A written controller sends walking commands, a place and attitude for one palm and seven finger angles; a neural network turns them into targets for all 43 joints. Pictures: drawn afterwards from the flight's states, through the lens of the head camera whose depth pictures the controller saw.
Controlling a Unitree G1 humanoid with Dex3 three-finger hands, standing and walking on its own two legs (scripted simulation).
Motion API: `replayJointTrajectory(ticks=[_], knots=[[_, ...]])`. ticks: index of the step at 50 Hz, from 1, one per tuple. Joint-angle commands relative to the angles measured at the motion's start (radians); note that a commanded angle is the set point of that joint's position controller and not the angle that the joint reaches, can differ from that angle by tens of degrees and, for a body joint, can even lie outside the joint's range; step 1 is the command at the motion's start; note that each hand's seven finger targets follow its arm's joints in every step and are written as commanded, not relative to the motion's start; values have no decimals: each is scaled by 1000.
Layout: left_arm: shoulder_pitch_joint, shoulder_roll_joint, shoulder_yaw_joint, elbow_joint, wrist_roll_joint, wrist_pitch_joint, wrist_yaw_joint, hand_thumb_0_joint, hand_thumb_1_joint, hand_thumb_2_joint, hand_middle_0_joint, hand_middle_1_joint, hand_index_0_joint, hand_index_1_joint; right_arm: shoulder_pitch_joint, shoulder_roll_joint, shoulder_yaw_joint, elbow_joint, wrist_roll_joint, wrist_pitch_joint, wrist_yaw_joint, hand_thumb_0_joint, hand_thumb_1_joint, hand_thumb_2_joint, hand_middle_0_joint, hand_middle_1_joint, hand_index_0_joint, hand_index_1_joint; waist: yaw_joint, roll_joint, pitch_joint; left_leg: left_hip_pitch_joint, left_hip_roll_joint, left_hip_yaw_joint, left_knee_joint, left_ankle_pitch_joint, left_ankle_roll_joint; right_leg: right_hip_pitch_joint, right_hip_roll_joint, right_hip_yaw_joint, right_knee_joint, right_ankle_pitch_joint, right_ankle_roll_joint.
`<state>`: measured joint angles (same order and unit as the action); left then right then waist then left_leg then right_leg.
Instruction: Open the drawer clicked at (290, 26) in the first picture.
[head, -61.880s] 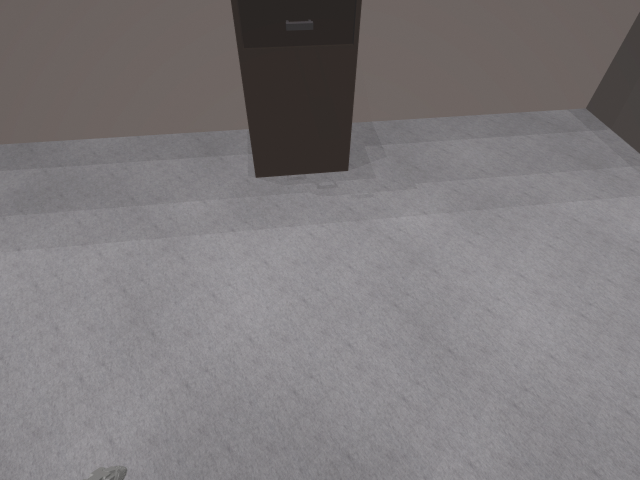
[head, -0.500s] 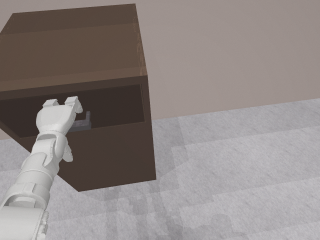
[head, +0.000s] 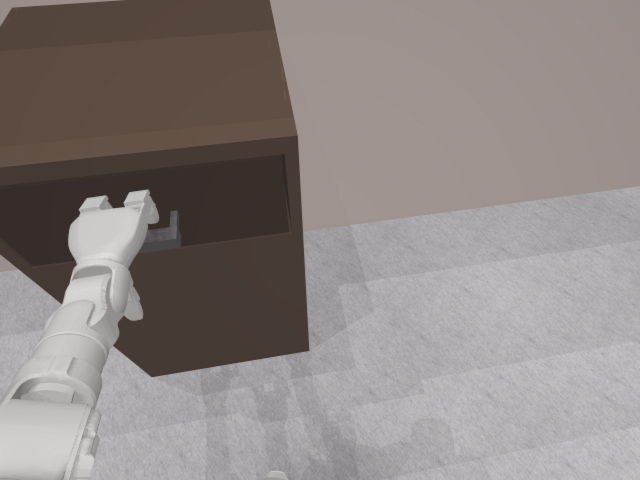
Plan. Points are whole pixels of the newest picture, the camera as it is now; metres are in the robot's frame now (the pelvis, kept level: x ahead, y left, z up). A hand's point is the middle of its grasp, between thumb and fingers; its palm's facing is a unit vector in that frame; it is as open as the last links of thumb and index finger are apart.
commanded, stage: lower the fingers behind the handle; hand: left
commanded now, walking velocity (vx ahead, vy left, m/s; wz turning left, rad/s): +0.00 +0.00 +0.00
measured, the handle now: (145, 230) +0.46 +0.28 +0.00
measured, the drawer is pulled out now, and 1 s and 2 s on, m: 0.00 0.00 0.00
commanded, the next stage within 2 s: lift the fingers back up to retry in 0.76 s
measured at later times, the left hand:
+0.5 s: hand (129, 254) +0.41 +0.28 +0.01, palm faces -0.01 +0.01 -1.00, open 13.7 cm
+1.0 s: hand (129, 255) +0.41 +0.28 +0.01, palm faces -0.02 +0.00 -1.00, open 13.8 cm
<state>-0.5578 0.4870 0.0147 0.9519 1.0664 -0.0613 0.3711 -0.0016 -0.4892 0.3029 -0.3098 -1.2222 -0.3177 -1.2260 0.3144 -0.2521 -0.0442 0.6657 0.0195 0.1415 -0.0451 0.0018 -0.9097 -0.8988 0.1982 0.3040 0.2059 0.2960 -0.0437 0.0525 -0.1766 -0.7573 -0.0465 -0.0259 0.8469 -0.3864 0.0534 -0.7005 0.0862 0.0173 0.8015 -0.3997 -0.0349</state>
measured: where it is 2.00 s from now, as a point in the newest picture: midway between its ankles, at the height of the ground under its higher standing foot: outside the picture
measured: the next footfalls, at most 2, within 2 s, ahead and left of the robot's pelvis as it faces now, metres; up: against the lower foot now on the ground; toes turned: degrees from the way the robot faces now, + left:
none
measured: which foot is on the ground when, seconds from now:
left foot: down 0.00-1.00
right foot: down 0.00-1.00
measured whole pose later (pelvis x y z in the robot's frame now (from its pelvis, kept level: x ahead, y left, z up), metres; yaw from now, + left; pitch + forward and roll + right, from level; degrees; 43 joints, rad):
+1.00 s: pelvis -0.02 +0.00 -0.01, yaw +0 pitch +19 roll -2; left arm -0.64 0.50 -0.02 0.99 1.05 -0.01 0.39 0.00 -0.49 0.30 -0.28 -1.32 -0.32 -1.21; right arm 0.34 -0.25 -0.03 0.67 0.02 0.13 -0.05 0.00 -0.91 -0.90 0.20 0.30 0.21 0.30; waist -0.05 0.06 -0.18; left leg -0.86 -0.05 -0.03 0.93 -0.39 0.06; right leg -0.80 0.09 0.01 0.88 -0.41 -0.03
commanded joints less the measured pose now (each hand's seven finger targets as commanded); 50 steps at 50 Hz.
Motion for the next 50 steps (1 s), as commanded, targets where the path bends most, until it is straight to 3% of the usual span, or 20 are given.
replayJointTrajectory(ticks=[1, 3, 5, 6, 8, 14, 15, 17, 22, 23, 24, 32, 33, 35, 36, 41, 43, 45, 48, 50], knots=[[-325, 231, 62, -125, 4, -23, 49, 0, -500, 300, -300, -1200, -300, -1200, 67, -148, -58, -64, -7, -32, -5, 0, -900, -900, 200, 300, 200, 300, -19, -28, -280, 190, 15, 0, -57, 264, 1, 62, -13, -9, -77, 236, -15], [-305, 224, 52, -99, 10, -4, 67, 0, -500, 300, -300, -1200, -300, -1200, 63, -152, -58, -64, -6, -31, -2, 0, -900, -900, 200, 300, 200, 300, -17, -12, -259, 185, 16, 2, -54, 245, -1, 30, -11, -11, -74, 211, -16], [-317, 225, 51, -88, 8, 16, 78, 0, -500, 300, -300, -1200, -300, -1200, 69, -154, -57, -60, -7, -31, 3, 0, -900, -900, 200, 300, 200, 300, -17, -14, -285, 180, 15, 1, -50, 241, -2, 31, -10, -12, -68, 206, -16], [-317, 255, 74, -76, 6, 27, 79, 0, -500, 300, -300, -1200, -300, -1200, 65, -159, -54, -55, -8, -28, 4, 0, -900, -900, 200, 300, 200, 300, -13, -19, -288, 175, 15, -4, -47, 241, -3, 31, -10, -12, -64, 203, -17], [-346, 195, 14, -40, 7, 54, 78, 0, -500, 300, -300, -1200, -300, -1200, 73, -156, -54, -55, -4, -27, 4, 0, -900, -900, 200, 300, 200, 300, -36, -28, -252, 165, 17, -4, -50, 213, -3, -1, -10, -19, -70, 175, -13], [-361, 211, -1, 46, -4, 100, 34, 0, -500, 300, -300, -1200, -300, -1200, 83, -161, -38, -59, 3, -19, -4, 0, -900, -900, 200, 300, 200, 300, -44, -77, -229, 113, 14, -2, -55, 153, 5, -2, -14, -15, -79, 134, -8], [-367, 191, -24, 49, -3, 99, 27, 0, -500, 300, -300, -1200, -300, -1200, 88, -161, -37, -62, 2, -20, -5, 0, -900, -900, 200, 300, 200, 300, -50, -66, -213, 108, 14, -1, -53, 144, 5, -14, -13, -16, -79, 126, -9], [-347, 220, 0, 58, 7, 93, 16, 0, -500, 300, -300, -1200, -300, -1200, 92, -162, -34, -64, 2, -18, -8, 0, -900, -900, 200, 300, 200, 300, -37, -80, -231, 95, 13, 1, -44, 145, 7, -7, -14, -10, -71, 130, -9], [-320, 210, -3, 35, 3, 70, 0, 0, -500, 300, -300, -1200, -300, -1200, 93, -157, -33, -84, 3, -20, -8, 0, -900, -900, 200, 300, 200, 300, -29, -76, -228, 76, 13, 0, -30, 133, 8, -19, -13, -10, -59, 119, -11], [-334, 195, -18, 32, 1, 67, -1, 0, -500, 300, -300, -1200, -300, -1200, 92, -156, -33, -86, 3, -23, -9, 0, -900, -900, 200, 300, 200, 300, -38, -73, -218, 70, 14, 1, -28, 108, 9, -34, -14, -9, -63, 96, -9], [-332, 212, -5, 27, 2, 65, 0, 0, -500, 300, -300, -1200, -300, -1200, 90, -156, -32, -86, 4, -24, -10, 0, -900, -900, 200, 300, 200, 300, -30, -58, -205, 66, 15, -1, -32, 101, 7, -43, -13, -11, -61, 86, -12], [-361, 211, -5, 11, -3, 65, 13, 0, -500, 300, -300, -1200, -300, -1200, 100, -157, -34, -82, 4, -39, -11, 0, -900, -900, 200, 300, 200, 300, -36, -45, -243, 84, 20, -10, -29, 83, 5, -68, -12, -15, -47, 63, -10], [-382, 195, -17, 11, -7, 67, 15, 0, -500, 300, -300, -1200, -300, -1200, 104, -157, -35, -79, 2, -42, -11, 0, -900, -900, 200, 300, 200, 300, -49, -62, -237, 83, 23, -12, -26, 77, 7, -75, -11, -17, -49, 61, -8], [-355, 221, 7, 20, -11, 72, 16, 0, -500, 300, -300, -1200, -300, -1200, 104, -160, -33, -78, 3, -41, -9, 0, -900, -900, 200, 300, 200, 300, -32, -65, -246, 73, 19, -9, -28, 79, 8, -53, -11, -13, -51, 63, -9], [-381, 227, 8, -3, -14, 68, 13, 0, -500, 300, -300, -1200, -300, -1200, 103, -161, -35, -78, 1, -42, -9, 0, -900, -900, 200, 300, 200, 300, -35, -47, -269, 87, 21, -11, -27, 96, 6, -46, -12, -13, -48, 77, -11], [-376, 190, -12, -3, -17, 69, 14, 0, -500, 300, -300, -1200, -300, -1200, 104, -156, -37, -74, 2, -44, -8, 0, -900, -900, 200, 300, 200, 300, -40, -50, -252, 97, 22, -11, -33, 104, 7, -50, -11, -17, -54, 83, -10], [-362, 206, -3, 5, -16, 68, 12, 0, -500, 300, -300, -1200, -300, -1200, 105, -157, -35, -75, 4, -43, -8, 0, -900, -900, 200, 300, 200, 300, -37, -59, -248, 88, 20, -8, -29, 109, 8, -41, -11, -13, -55, 91, -8], [-394, 192, -19, -48, -16, 64, 13, 0, -500, 300, -300, -1200, -300, -1200, 100, -151, -38, -83, 6, -44, -9, 0, -900, -900, 200, 300, 200, 300, -37, -27, -275, 124, 19, -6, -40, 111, 7, -26, -11, -11, -67, 90, -8], [-391, 251, 34, -86, -23, 59, 17, 0, -500, 300, -300, -1200, -300, -1200, 101, -155, -40, -79, 5, -41, -12, 0, -900, -900, 200, 300, 200, 300, -22, -22, -309, 167, 21, -9, -54, 158, 6, 19, -10, -12, -74, 126, -9], [-437, 238, 16, -133, -20, 50, 19, 0, -500, 300, -300, -1200, -300, -1200, 93, -150, -41, -81, 6, -43, -16, 0, -900, -900, 200, 300, 200, 300, -34, -4, -306, 192, 22, -7, -62, 178, 6, 28, -10, -10, -88, 145, -8]])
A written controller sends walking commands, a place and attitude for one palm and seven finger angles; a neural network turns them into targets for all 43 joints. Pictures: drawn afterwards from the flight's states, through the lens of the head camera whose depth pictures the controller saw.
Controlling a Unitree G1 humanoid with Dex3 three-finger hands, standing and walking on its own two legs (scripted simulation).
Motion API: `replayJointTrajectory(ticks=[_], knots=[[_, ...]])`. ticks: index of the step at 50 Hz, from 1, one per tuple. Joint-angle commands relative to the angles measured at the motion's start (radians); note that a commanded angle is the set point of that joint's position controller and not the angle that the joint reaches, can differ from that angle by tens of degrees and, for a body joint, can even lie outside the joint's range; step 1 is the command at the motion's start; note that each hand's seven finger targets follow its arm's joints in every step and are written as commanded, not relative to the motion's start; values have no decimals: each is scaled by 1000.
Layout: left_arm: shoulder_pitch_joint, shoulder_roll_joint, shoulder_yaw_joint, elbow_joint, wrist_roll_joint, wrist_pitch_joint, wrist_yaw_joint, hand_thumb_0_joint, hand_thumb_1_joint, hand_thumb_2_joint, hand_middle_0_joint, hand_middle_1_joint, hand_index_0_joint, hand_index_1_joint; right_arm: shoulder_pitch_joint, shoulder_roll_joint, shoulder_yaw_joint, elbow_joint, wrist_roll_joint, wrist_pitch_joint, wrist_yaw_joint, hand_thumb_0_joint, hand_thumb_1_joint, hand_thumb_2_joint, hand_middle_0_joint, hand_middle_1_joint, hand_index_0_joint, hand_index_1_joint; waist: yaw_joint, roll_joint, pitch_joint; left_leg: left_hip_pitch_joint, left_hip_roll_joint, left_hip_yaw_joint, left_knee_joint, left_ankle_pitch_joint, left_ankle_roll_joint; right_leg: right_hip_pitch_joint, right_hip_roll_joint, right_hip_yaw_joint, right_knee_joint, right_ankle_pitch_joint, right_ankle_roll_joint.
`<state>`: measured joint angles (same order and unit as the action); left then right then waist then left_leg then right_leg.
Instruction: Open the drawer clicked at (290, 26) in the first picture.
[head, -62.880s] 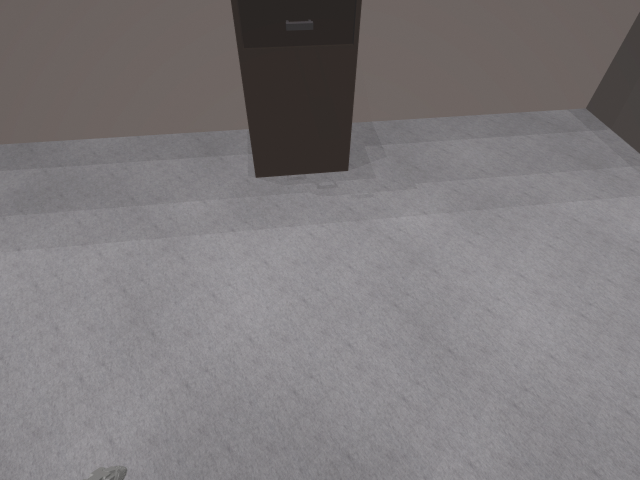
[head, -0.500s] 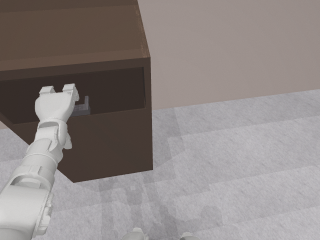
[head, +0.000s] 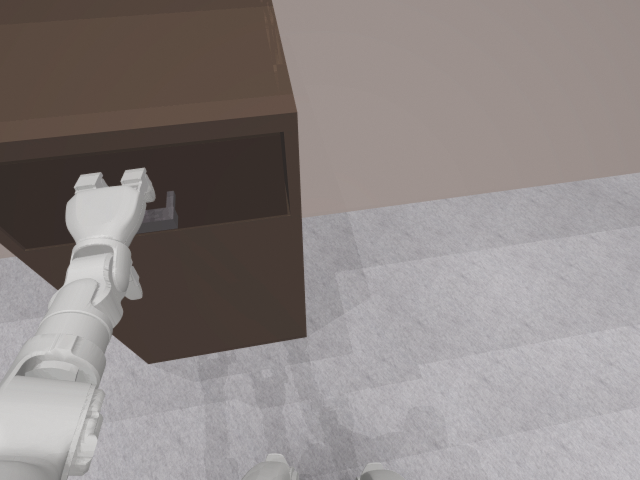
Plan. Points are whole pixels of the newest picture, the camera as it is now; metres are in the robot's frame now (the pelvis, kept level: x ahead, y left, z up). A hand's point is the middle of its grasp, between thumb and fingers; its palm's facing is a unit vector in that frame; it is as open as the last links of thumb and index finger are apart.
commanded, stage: lift the fingers back up to retry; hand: left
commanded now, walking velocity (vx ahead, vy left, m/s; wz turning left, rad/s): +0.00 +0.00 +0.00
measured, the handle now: (141, 211) +0.48 +0.27 +0.01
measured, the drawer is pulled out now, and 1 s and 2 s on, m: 0.00 0.00 0.00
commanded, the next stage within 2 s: re-aim the fingers above the handle in 0.64 s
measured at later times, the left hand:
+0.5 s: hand (114, 209) +0.43 +0.27 +0.07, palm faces +0.06 -0.03 -1.00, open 13.6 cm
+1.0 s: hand (110, 214) +0.43 +0.27 +0.07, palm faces -0.01 -0.02 -1.00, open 13.8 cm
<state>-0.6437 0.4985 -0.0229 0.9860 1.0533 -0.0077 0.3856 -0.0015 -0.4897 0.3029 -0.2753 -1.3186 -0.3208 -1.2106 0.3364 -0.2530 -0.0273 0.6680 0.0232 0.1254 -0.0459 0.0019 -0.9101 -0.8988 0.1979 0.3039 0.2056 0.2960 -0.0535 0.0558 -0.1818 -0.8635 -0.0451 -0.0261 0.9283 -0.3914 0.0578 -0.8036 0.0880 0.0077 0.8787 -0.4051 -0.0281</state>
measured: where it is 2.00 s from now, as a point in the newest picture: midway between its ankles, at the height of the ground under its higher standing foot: outside the picture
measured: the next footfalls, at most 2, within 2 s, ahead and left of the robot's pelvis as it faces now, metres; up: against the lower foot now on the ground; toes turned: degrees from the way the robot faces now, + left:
none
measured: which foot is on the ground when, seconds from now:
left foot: down 0.00-1.00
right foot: down 0.00-1.00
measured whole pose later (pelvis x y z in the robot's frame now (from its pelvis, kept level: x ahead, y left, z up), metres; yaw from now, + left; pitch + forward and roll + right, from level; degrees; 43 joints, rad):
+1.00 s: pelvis +0.03 -0.01 +0.03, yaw +2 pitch +13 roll -1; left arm -0.54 0.48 -0.03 0.80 1.03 0.00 0.28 0.00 -0.49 0.30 -0.32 -1.20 -0.32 -1.20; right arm 0.26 -0.26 -0.05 0.67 0.03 0.14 -0.06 0.00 -0.91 -0.90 0.20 0.30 0.20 0.30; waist -0.01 0.06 -0.14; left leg -0.61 -0.06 -0.04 0.75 -0.36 0.05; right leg -0.55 0.07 0.01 0.72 -0.39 -0.04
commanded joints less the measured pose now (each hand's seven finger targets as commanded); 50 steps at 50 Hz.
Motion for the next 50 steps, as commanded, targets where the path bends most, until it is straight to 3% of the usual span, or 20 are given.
replayJointTrajectory(ticks=[1, 4, 5, 7, 11, 17, 18, 21, 23, 26, 27, 30, 32, 34, 37, 38, 42, 46, 47, 50], knots=[[-353, 247, 75, -175, -8, -8, 7, 0, -500, 300, -300, -1200, -300, -1200, 71, -151, -58, -78, 1, -26, -15, 0, -900, -900, 200, 300, 200, 300, -21, -11, -312, 310, 22, -13, -150, 198, 1, 145, -11, -4, -165, 158, -17], [-343, 259, 85, -198, -3, -16, 12, 0, -500, 300, -300, -1200, -300, -1200, 61, -148, -59, -79, 3, -28, -18, 0, -900, -900, 200, 300, 200, 300, -15, 2, -299, 338, 21, -10, -164, 218, 1, 160, -10, -2, -181, 175, -17], [-374, 246, 73, -238, -1, -23, 15, 0, -500, 300, -300, -1200, -300, -1200, 63, -148, -62, -78, 1, -32, -18, 0, -900, -900, 200, 300, 200, 300, -22, 17, -320, 370, 23, -13, -165, 247, -1, 162, -10, -6, -179, 193, -18], [-367, 264, 102, -297, 0, -41, 23, 0, -500, 300, -300, -1200, -300, -1200, 59, -145, -69, -75, -2, -33, -15, 0, -900, -900, 200, 300, 200, 300, -3, 70, -383, 449, 27, -18, -167, 332, -9, 182, -7, -9, -174, 243, -22], [-347, 218, 83, -337, -9, -32, 34, 0, -500, 300, -300, -1200, -300, -1200, 37, -145, -74, -75, -5, -36, -8, 0, -900, -900, 200, 300, 200, 300, -11, 64, -347, 504, 34, -30, -180, 424, -18, 185, -4, -25, -185, 278, -26], [-298, 254, 118, -438, -17, -1, 29, 0, -500, 300, -300, -1200, -300, -1200, 3, -142, -75, -82, 0, -32, -5, 0, -900, -900, 200, 300, 200, 300, 20, 65, -402, 572, 31, -24, -204, 547, -25, 288, -8, -15, -203, 375, -23], [-259, 240, 113, -427, -25, 13, 21, 0, -500, 300, -300, -1200, -300, -1200, 0, -144, -75, -82, 0, -31, -5, 0, -900, -900, 200, 300, 200, 300, 19, 49, -364, 560, 32, -18, -207, 560, -21, 303, -8, -17, -210, 395, -23], [-221, 220, 97, -499, -36, 40, -5, 0, -500, 300, -300, -1200, -300, -1200, -29, -142, -75, -97, 4, -30, -2, 0, -900, -900, 200, 300, 200, 300, 28, 53, -365, 589, 35, -19, -224, 626, -24, 347, -14, -14, -227, 432, -23], [-154, 246, 120, -482, -45, 67, -31, 0, -500, 300, -300, -1200, -300, -1200, -44, -143, -69, -99, 7, -24, -4, 0, -900, -900, 200, 300, 200, 300, 40, 13, -324, 562, 29, -9, -239, 604, -20, 393, -17, -9, -240, 454, -20], [-80, 180, 64, -400, -57, 106, -94, 0, -500, 300, -300, -1200, -300, -1200, -65, -148, -59, -108, 14, -12, -5, 0, -900, -900, 200, 300, 200, 300, 29, -73, -224, 493, 20, 12, -273, 502, -10, 435, -27, -3, -275, 466, -17], [-72, 217, 86, -396, -48, 104, -113, 0, -500, 300, -300, -1200, -300, -1200, -75, -148, -53, -113, 17, -5, -10, 0, -900, -900, 200, 300, 200, 300, 45, -77, -222, 487, 15, 13, -283, 479, -10, 444, -29, 1, -275, 458, -16], [-126, 167, 26, -447, -48, 65, -158, 0, -500, 300, -300, -1200, -300, -1200, -79, -147, -56, -130, 14, -3, -18, 0, -900, -900, 200, 300, 200, 300, 21, -62, -191, 509, 10, 14, -281, 455, -1, 420, -34, 3, -289, 445, -16], [-162, 195, 51, -517, -44, 11, -164, 0, -500, 300, -300, -1200, -300, -1200, -84, -139, -59, -136, 10, -7, -21, 0, -900, -900, 200, 300, 200, 300, 30, -16, -237, 548, 9, 7, -273, 473, -2, 410, -35, 11, -281, 429, -18], [-197, 214, 73, -519, -32, -30, -149, 0, -500, 300, -300, -1200, -300, -1200, -80, -135, -61, -128, 5, -10, -25, 0, -900, -900, 200, 300, 200, 300, 27, -7, -213, 535, 7, 5, -264, 442, -4, 372, -34, 8, -275, 401, -19], [-204, 255, 122, -507, -19, -64, -107, 0, -500, 300, -300, -1200, -300, -1200, -75, -130, -65, -120, 1, -16, -25, 0, -900, -900, 200, 300, 200, 300, 38, 3, -246, 521, 4, -2, -252, 427, -10, 359, -31, 7, -254, 375, -24], [-222, 235, 106, -486, -20, -62, -92, 0, -500, 300, -300, -1200, -300, -1200, -72, -132, -67, -115, 1, -20, -25, 0, -900, -900, 200, 300, 200, 300, 26, 13, -214, 509, 5, 0, -248, 412, -10, 333, -29, 1, -250, 360, -26], [-295, 233, 89, -464, -8, -34, -50, 0, -500, 300, -300, -1200, -300, -1200, -62, -133, -72, -101, 4, -25, -19, 0, -900, -900, 200, 300, 200, 300, 21, 38, -296, 535, 5, -6, -235, 419, -19, 312, -27, 1, -235, 347, -26], [-311, 210, 62, -384, -29, 7, -61, 0, -500, 300, -300, -1200, -300, -1200, -40, -144, -71, -91, 4, -23, -19, 0, -900, -900, 200, 300, 200, 300, 3, -16, -301, 515, 4, -1, -233, 415, -12, 343, -26, 1, -243, 369, -23], [-305, 243, 84, -379, -23, 8, -67, 0, -500, 300, -300, -1200, -300, -1200, -38, -144, -69, -89, 8, -19, -21, 0, -900, -900, 200, 300, 200, 300, 14, -20, -327, 513, 4, 2, -235, 422, -11, 361, -28, 7, -242, 391, -19], [-272, 225, 71, -365, -33, 2, -88, 0, -500, 300, -300, -1200, -300, -1200, -34, -143, -67, -100, 7, -15, -22, 0, -900, -900, 200, 300, 200, 300, 19, -28, -293, 485, 3, 9, -240, 420, -5, 385, -29, 6, -248, 410, -21]])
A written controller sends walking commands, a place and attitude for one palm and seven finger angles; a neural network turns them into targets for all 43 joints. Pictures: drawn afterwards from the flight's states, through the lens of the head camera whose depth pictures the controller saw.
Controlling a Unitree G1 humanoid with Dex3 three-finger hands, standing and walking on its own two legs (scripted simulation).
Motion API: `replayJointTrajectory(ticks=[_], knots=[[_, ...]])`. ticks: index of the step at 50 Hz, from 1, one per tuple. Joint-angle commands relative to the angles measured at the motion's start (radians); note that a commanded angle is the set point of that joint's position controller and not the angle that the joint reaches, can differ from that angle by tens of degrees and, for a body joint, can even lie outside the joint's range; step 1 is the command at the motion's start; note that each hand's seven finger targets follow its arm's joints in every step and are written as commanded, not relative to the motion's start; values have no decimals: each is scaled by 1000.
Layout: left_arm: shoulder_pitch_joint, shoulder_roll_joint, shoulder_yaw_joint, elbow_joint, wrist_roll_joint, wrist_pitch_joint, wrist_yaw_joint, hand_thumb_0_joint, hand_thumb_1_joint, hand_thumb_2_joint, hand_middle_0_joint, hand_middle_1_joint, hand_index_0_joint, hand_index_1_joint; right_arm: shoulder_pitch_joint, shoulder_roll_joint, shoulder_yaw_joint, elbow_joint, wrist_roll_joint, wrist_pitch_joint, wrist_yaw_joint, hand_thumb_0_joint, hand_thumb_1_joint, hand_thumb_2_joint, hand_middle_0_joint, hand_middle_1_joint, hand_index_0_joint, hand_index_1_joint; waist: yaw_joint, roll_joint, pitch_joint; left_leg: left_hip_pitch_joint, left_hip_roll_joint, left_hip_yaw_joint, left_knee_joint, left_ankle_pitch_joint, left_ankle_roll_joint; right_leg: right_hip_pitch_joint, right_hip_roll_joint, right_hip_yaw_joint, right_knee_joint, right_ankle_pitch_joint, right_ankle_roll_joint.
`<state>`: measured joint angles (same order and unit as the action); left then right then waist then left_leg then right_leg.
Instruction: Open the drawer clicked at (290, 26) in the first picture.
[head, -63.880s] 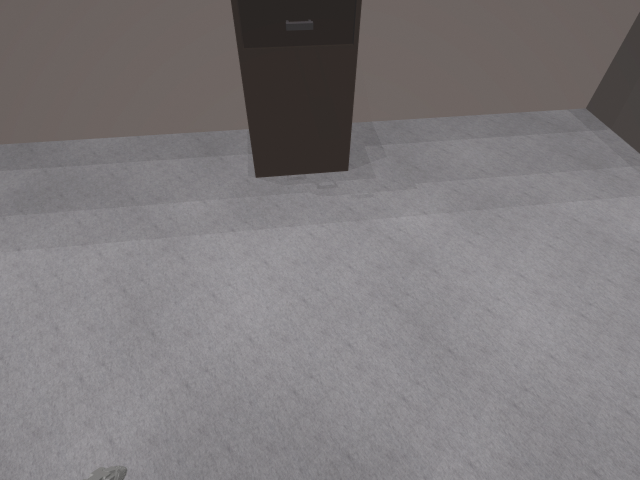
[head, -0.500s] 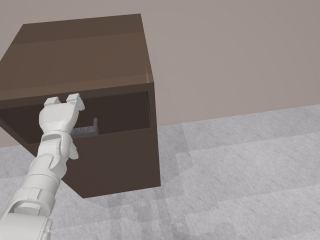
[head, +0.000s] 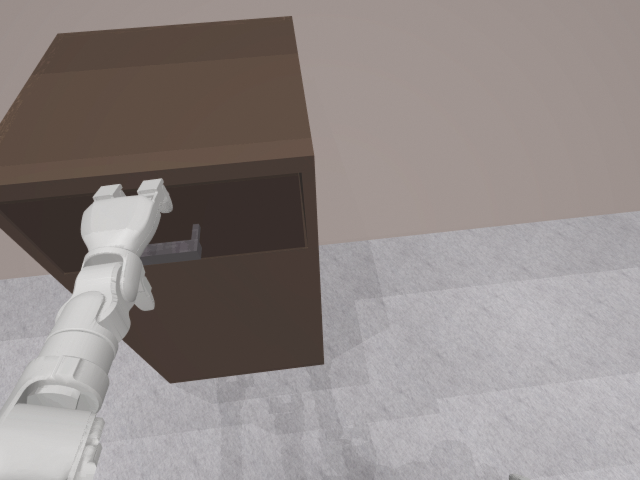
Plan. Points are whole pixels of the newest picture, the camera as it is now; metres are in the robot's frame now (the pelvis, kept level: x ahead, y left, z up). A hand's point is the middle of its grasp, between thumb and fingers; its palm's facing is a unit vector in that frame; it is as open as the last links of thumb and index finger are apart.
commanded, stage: re-aim the fingers above the handle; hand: left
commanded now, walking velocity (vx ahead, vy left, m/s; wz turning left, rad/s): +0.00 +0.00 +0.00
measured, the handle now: (168, 242) +0.46 +0.27 -0.02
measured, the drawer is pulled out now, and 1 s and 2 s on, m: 0.00 0.00 0.00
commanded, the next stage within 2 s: lower the fingers behind the handle in 1.76 s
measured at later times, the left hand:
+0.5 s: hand (140, 247) +0.41 +0.27 +0.04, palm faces +0.00 -0.02 -1.00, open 13.8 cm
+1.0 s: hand (125, 253) +0.39 +0.29 +0.05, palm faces -0.02 -0.02 -1.00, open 13.8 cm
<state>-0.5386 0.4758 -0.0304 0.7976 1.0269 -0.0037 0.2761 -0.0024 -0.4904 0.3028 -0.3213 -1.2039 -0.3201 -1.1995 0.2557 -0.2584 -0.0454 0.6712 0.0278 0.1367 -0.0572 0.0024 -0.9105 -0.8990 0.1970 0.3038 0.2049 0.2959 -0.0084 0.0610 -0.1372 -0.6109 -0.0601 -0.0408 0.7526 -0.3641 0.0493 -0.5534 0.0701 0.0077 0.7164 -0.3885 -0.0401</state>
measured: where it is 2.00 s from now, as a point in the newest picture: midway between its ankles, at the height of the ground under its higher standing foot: outside the picture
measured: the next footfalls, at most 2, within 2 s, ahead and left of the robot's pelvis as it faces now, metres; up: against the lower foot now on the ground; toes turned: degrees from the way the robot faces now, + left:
none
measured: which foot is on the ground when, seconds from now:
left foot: down 0.00-1.00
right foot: down 0.00-1.00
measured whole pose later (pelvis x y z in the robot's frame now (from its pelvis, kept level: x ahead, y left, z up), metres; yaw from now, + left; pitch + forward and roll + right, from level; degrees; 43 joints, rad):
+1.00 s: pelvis +0.00 +0.01 +0.00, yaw +0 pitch +12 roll -1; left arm -0.47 0.50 0.00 0.74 1.01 -0.03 0.25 0.00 -0.49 0.30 -0.32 -1.20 -0.32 -1.20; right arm 0.29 -0.26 -0.06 0.67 0.03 0.13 -0.06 0.00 -0.91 -0.90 0.20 0.30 0.21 0.30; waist 0.00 0.06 -0.14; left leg -0.59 -0.06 -0.03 0.74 -0.36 0.06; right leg -0.53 0.07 0.02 0.69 -0.38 -0.03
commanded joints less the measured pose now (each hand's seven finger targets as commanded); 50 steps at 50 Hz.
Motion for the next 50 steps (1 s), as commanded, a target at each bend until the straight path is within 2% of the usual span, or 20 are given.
replayJointTrajectory(ticks=[1, 4, 10, 11, 13, 14, 16, 18, 20, 26, 29, 33, 34, 36, 38, 41, 43, 45, 46, 50], knots=[[-360, 261, 92, -161, -7, -6, 16, 0, -500, 300, -300, -1200, -300, -1200, 45, -142, -47, -103, 3, -25, -11, 0, -900, -900, 200, 300, 200, 300, -24, -28, -327, 225, 19, 22, -69, 397, 3, 139, -11, 8, -88, 395, -11], [-335, 295, 122, -140, -2, -19, 13, 0, -500, 300, -300, -1200, -300, -1200, 49, -141, -43, -105, 7, -20, -14, 0, -900, -900, 200, 300, 200, 300, -15, -63, -302, 181, 18, 29, -80, 360, 6, 151, -12, 14, -95, 389, -4], [-272, 297, 145, -180, -4, -46, 29, 0, -500, 300, -300, -1200, -300, -1200, 56, -141, -55, -111, 7, -25, -8, 0, -900, -900, 200, 300, 200, 300, -1, -37, -308, 188, 21, 35, -85, 372, 6, 159, -9, 15, -93, 386, -10], [-316, 276, 121, -214, -3, -52, 33, 0, -500, 300, -300, -1200, -300, -1200, 56, -142, -56, -109, 6, -27, -6, 0, -900, -900, 200, 300, 200, 300, -17, -17, -316, 209, 25, 29, -83, 390, 5, 144, -9, 12, -90, 385, -12], [-288, 278, 134, -230, 0, -54, 50, 0, -500, 300, -300, -1200, -300, -1200, 58, -139, -63, -105, 6, -32, -3, 0, -900, -900, 200, 300, 200, 300, -7, 19, -328, 245, 29, 24, -80, 411, 1, 120, -3, 8, -85, 366, -14], [-314, 254, 111, -245, -2, -50, 54, 0, -500, 300, -300, -1200, -300, -1200, 55, -136, -60, -105, 9, -33, -1, 0, -900, -900, 200, 300, 200, 300, -15, 16, -324, 249, 28, 22, -81, 406, 1, 106, -3, 4, -89, 361, -11], [-333, 288, 138, -214, -1, -38, 65, 0, -500, 300, -300, -1200, -300, -1200, 60, -145, -60, -93, 6, -37, -2, 0, -900, -900, 200, 300, 200, 300, -26, -37, -293, 220, 30, 18, -86, 369, 3, 108, -2, 2, -94, 331, -12], [-376, 289, 123, -181, 11, -25, 74, 0, -500, 300, -300, -1200, -300, -1200, 58, -144, -58, -87, 8, -40, -7, 0, -900, -900, 200, 300, 200, 300, -34, -18, -272, 213, 27, 20, -92, 313, 4, 81, -4, 1, -98, 283, -11], [-404, 295, 122, -201, 17, -20, 78, 0, -500, 300, -300, -1200, -300, -1200, 57, -141, -57, -90, 7, -45, -8, 0, -900, -900, 200, 300, 200, 300, -23, 31, -312, 243, 25, 20, -90, 339, 2, 84, -4, 2, -93, 294, -16], [-418, 232, 67, -148, 6, 2, 51, 0, -500, 300, -300, -1200, -300, -1200, 65, -143, -52, -93, 7, -47, -4, 0, -900, -900, 200, 300, 200, 300, -43, -11, -306, 259, 31, 5, -89, 356, -3, 68, -1, -11, -93, 287, -16], [-395, 226, 63, -149, 12, 5, 38, 0, -500, 300, -300, -1200, -300, -1200, 59, -139, -51, -103, 7, -44, -1, 0, -900, -900, 200, 300, 200, 300, -24, 0, -319, 267, 30, 8, -88, 374, -4, 69, -3, -8, -91, 302, -14], [-381, 198, 50, -172, 3, -1, 29, 0, -500, 300, -300, -1200, -300, -1200, 59, -138, -53, -108, 2, -39, 2, 0, -900, -900, 200, 300, 200, 300, -32, -18, -309, 280, 32, 8, -77, 407, -1, 71, -2, -7, -91, 328, -14], [-382, 228, 77, -194, 5, -5, 31, 0, -500, 300, -300, -1200, -300, -1200, 58, -139, -51, -109, 2, -38, 2, 0, -900, -900, 200, 300, 200, 300, -20, -21, -330, 275, 30, 10, -79, 411, -1, 89, -4, -6, -89, 341, -13], [-323, 365, 196, -180, 12, -9, 38, 0, -500, 300, -300, -1200, -300, -1200, 47, -148, -45, -112, -5, -27, -5, 0, -900, -900, 200, 300, 200, 300, 16, -34, -342, 226, 24, 19, -82, 424, 1, 160, -6, 7, -81, 389, -16], [-327, 325, 160, -184, 18, -10, 43, 0, -500, 300, -300, -1200, -300, -1200, 39, -137, -43, -117, -1, -27, -8, 0, -900, -900, 200, 300, 200, 300, 2, -25, -304, 201, 22, 29, -83, 402, 2, 150, -9, 5, -83, 393, -12], [-314, 344, 177, -199, 13, -14, 41, 0, -500, 300, -300, -1200, -300, -1200, 33, -141, -46, -120, 2, -30, -10, 0, -900, -900, 200, 300, 200, 300, 5, -25, -317, 202, 23, 30, -89, 394, 3, 168, -8, 12, -90, 388, -12], [-330, 275, 113, -219, 6, -21, 33, 0, -500, 300, -300, -1200, -300, -1200, 42, -139, -53, -120, 6, -37, -10, 0, -900, -900, 200, 300, 200, 300, -18, -12, -322, 240, 25, 28, -79, 409, 4, 134, -7, 6, -90, 387, -9], [-317, 271, 110, -241, -2, -30, 25, 0, -500, 300, -300, -1200, -300, -1200, 46, -140, -58, -115, 6, -42, -11, 0, -900, -900, 200, 300, 200, 300, -21, -4, -333, 269, 27, 22, -71, 431, 5, 119, -4, 7, -91, 385, -9], [-340, 220, 63, -272, -12, -36, 15, 0, -500, 300, -300, -1200, -300, -1200, 48, -139, -59, -114, 5, -44, -9, 0, -900, -900, 200, 300, 200, 300, -41, 6, -332, 290, 29, 18, -68, 450, 4, 106, -5, 4, -94, 390, -9], [-318, 223, 72, -282, -17, -46, 12, 0, -500, 300, -300, -1200, -300, -1200, 50, -138, -63, -100, 3, -44, -7, 0, -900, -900, 200, 300, 200, 300, -32, 4, -300, 307, 34, 1, -67, 448, -2, 60, -1, -7, -92, 343, -12]])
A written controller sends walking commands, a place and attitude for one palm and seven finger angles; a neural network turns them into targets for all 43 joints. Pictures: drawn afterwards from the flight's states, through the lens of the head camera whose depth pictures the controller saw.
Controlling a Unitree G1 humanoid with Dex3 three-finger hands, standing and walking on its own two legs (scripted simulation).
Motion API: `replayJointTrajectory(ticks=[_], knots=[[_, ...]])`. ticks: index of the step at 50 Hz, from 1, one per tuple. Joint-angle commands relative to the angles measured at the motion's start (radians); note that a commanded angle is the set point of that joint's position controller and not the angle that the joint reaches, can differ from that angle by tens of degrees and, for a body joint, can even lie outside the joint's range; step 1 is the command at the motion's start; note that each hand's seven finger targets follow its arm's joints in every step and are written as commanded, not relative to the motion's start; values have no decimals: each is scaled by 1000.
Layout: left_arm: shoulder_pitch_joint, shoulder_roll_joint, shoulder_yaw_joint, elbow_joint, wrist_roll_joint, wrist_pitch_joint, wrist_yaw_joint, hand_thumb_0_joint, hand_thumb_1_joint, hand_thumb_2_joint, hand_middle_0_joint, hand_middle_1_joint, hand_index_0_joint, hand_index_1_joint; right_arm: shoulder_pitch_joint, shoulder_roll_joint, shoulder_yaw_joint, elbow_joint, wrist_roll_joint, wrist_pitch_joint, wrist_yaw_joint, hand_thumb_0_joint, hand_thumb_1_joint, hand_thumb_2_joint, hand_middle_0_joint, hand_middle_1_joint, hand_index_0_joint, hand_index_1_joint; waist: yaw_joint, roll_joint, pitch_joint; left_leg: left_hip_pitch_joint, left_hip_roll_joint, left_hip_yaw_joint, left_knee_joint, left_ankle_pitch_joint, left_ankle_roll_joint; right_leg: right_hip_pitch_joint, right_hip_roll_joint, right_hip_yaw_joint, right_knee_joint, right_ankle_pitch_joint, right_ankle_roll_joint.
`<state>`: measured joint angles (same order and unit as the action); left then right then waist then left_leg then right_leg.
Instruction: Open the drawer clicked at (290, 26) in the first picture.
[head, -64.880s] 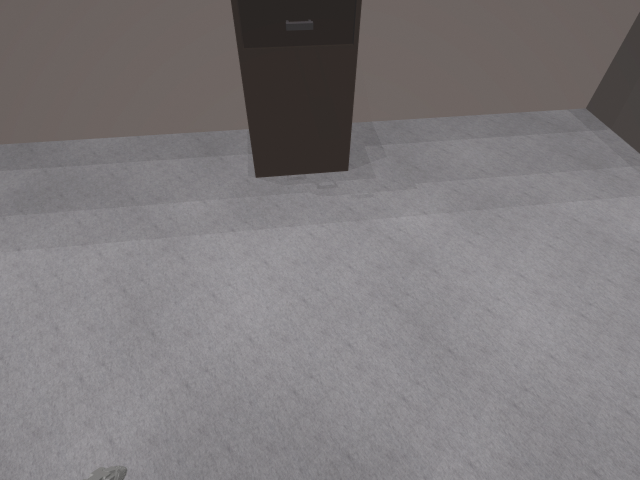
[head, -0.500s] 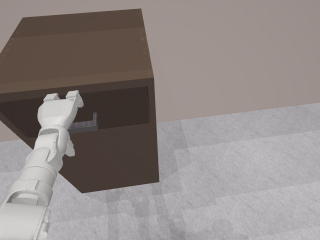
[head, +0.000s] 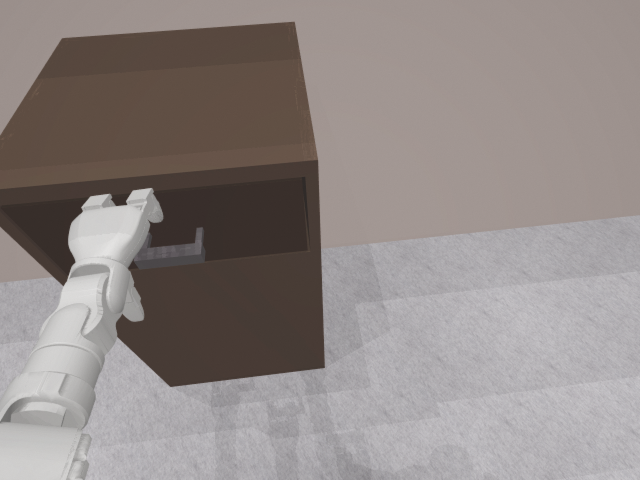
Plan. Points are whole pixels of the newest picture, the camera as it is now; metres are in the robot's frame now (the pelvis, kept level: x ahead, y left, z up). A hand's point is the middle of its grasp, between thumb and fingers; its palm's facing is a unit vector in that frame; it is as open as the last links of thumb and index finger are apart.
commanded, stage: re-aim the fingers above the handle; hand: left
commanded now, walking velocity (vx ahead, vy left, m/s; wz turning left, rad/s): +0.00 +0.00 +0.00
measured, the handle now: (172, 245) +0.45 +0.27 -0.02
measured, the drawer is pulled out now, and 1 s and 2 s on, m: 0.00 0.00 0.00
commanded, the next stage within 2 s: lower the fingers behind the handle in 0.76 s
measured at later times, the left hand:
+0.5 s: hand (143, 247) +0.40 +0.27 +0.04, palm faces -0.04 -0.01 -1.00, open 13.7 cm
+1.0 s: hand (143, 248) +0.41 +0.27 +0.04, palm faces -0.02 -0.02 -1.00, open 13.6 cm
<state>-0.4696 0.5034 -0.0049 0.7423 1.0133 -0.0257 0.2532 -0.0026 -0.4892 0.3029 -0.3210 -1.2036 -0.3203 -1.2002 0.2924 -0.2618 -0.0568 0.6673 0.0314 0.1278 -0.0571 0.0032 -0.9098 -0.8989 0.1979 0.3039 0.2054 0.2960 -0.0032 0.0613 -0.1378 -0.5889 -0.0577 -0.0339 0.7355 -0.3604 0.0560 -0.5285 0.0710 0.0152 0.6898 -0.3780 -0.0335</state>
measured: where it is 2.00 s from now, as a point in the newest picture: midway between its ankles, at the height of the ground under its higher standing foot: outside the picture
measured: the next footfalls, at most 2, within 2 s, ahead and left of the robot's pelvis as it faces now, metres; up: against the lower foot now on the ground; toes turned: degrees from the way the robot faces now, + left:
none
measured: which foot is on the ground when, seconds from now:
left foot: down 0.00-1.00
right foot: down 0.00-1.00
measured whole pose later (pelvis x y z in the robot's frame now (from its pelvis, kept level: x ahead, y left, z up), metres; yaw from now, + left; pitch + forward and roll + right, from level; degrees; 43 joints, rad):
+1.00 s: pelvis +0.00 +0.00 +0.00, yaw -1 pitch +14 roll -1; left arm -0.55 0.50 0.01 0.85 1.04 -0.04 0.29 0.00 -0.49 0.30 -0.33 -1.21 -0.34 -1.24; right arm 0.29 -0.26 -0.04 0.66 0.04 0.13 -0.06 0.00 -0.91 -0.90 0.20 0.30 0.21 0.30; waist -0.02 0.06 -0.14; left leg -0.62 -0.05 -0.03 0.74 -0.36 0.05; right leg -0.57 0.08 0.02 0.70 -0.37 -0.04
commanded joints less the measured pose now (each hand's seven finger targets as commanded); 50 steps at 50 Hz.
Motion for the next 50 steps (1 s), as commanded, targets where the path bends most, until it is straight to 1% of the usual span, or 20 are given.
replayJointTrajectory(ticks=[1, 2, 5, 7, 10, 12, 13, 16, 23, 26, 27, 31, 32, 36, 37, 42, 43, 44, 46, 50], knots=[[-405, 210, 58, -237, -1, -23, 39, 0, -500, 300, -300, -1200, -300, -1200, 10, -139, -50, -95, -3, -33, -7, 0, -900, -900, 200, 300, 200, 300, -37, -1, -304, 284, 33, -10, -54, 449, -11, 41, -2, -15, -64, 331, -20], [-406, 221, 69, -238, 6, -22, 47, 0, -500, 300, -300, -1200, -300, -1200, 8, -134, -48, -97, -1, -31, -6, 0, -900, -900, 200, 300, 200, 300, -24, 10, -324, 283, 29, -9, -57, 432, -13, 43, -3, -14, -61, 322, -18], [-445, 252, 93, -177, 25, -2, 71, 0, -500, 300, -300, -1200, -300, -1200, 9, -137, -43, -88, -2, -27, -6, 0, -900, -900, 200, 300, 200, 300, -27, -2, -278, 240, 29, -8, -62, 380, -15, 26, -2, -23, -54, 285, -25], [-440, 290, 120, -161, 35, 9, 83, 0, -500, 300, -300, -1200, -300, -1200, -1, -134, -37, -97, -1, -23, -7, 0, -900, -900, 200, 300, 200, 300, -3, 24, -314, 227, 22, -2, -71, 373, -17, 59, -3, -14, -51, 288, -25], [-474, 249, 82, -127, 34, 30, 87, 0, -500, 300, -300, -1200, -300, -1200, 7, -135, -38, -98, -1, -28, -7, 0, -900, -900, 200, 300, 200, 300, -22, 4, -318, 227, 25, 4, -67, 369, -14, 56, -4, -19, -52, 292, -24], [-438, 267, 98, -108, 26, 36, 74, 0, -500, 300, -300, -1200, -300, -1200, 9, -136, -35, -105, 1, -27, -9, 0, -900, -900, 200, 300, 200, 300, -12, -5, -357, 227, 22, 10, -65, 385, -12, 94, -5, -11, -52, 325, -20], [-435, 261, 90, -74, 21, 42, 66, 0, -500, 300, -300, -1200, -300, -1200, 12, -141, -35, -102, 1, -27, -11, 0, -900, -900, 200, 300, 200, 300, -26, -37, -311, 205, 24, 13, -65, 368, -8, 87, -6, -12, -60, 326, -18], [-452, 252, 74, -54, 21, 34, 42, 0, -500, 300, -300, -1200, -300, -1200, 19, -144, -31, -103, 4, -25, -15, 0, -900, -900, 200, 300, 200, 300, -33, -63, -289, 182, 23, 11, -74, 344, -5, 89, -8, -9, -71, 313, -17], [-453, 223, 46, -68, 26, 6, 31, 0, -500, 300, -300, -1200, -300, -1200, 33, -140, -35, -105, 4, -22, -11, 0, -900, -900, 200, 300, 200, 300, -36, -26, -281, 191, 23, 14, -66, 342, -3, 60, -8, -8, -68, 309, -18], [-463, 272, 97, -111, 19, -21, 39, 0, -500, 300, -300, -1200, -300, -1200, 39, -144, -40, -103, -1, -23, -13, 0, -900, -900, 200, 300, 200, 300, -30, -36, -327, 194, 23, 16, -58, 367, 1, 93, -8, 1, -64, 342, -18], [-451, 293, 115, -116, 23, -28, 47, 0, -500, 300, -300, -1200, -300, -1200, 37, -138, -40, -106, 1, -23, -14, 0, -900, -900, 200, 300, 200, 300, -18, -8, -338, 192, 18, 18, -56, 363, 0, 96, -7, 6, -61, 342, -16], [-474, 288, 121, -141, 29, -40, 80, 0, -500, 300, -300, -1200, -300, -1200, 37, -137, -46, -96, -3, -32, -11, 0, -900, -900, 200, 300, 200, 300, -27, 18, -339, 201, 22, 17, -47, 382, -2, 74, -4, -1, -51, 341, -20], [-470, 313, 138, -126, 35, -35, 89, 0, -500, 300, -300, -1200, -300, -1200, 37, -137, -46, -90, 0, -31, -12, 0, -900, -900, 200, 300, 200, 300, -25, 5, -340, 195, 22, 15, -46, 371, -3, 69, -3, 2, -51, 334, -17], [-456, 293, 118, -97, 25, -2, 87, 0, -500, 300, -300, -1200, -300, -1200, 36, -142, -45, -88, 1, -35, -9, 0, -900, -900, 200, 300, 200, 300, -30, 10, -339, 185, 20, 24, -50, 370, -3, 90, -4, 0, -54, 350, -17], [-461, 316, 129, -96, 29, -2, 85, 0, -500, 300, -300, -1200, -300, -1200, 37, -142, -44, -86, 4, -32, -10, 0, -900, -900, 200, 300, 200, 300, -25, -1, -349, 187, 21, 23, -53, 371, -2, 94, -4, 3, -55, 354, -14], [-445, 296, 109, -64, 21, 9, 65, 0, -500, 300, -300, -1200, -300, -1200, 30, -142, -38, -89, 9, -28, -14, 0, -900, -900, 200, 300, 200, 300, -32, -28, -305, 167, 18, 24, -64, 342, 1, 95, -7, 2, -68, 338, -11], [-443, 320, 129, -63, 20, 6, 64, 0, -500, 300, -300, -1200, -300, -1200, 34, -148, -39, -88, 5, -29, -16, 0, -900, -900, 200, 300, 200, 300, -27, -38, -302, 160, 19, 27, -63, 338, 3, 104, -8, 2, -67, 339, -13], [-427, 317, 124, -50, 29, 8, 62, 0, -500, 300, -300, -1200, -300, -1200, 29, -144, -36, -92, 6, -27, -17, 0, -900, -900, 200, 300, 200, 300, -20, -26, -303, 156, 17, 26, -67, 336, 1, 101, -7, 3, -67, 336, -12], [-435, 262, 84, -40, 27, 4, 55, 0, -500, 300, -300, -1200, -300, -1200, 34, -144, -38, -94, 7, -29, -13, 0, -900, -900, 200, 300, 200, 300, -37, -21, -274, 160, 20, 24, -64, 331, 0, 73, -7, -2, -71, 318, -16], [-403, 279, 98, 5, 34, 3, 56, 0, -500, 300, -300, -1200, -300, -1200, 41, -147, -36, -95, 3, -25, -12, 0, -900, -900, 200, 300, 200, 300, -29, -50, -261, 126, 18, 28, -53, 309, 1, 63, -7, 0, -64, 315, -14]])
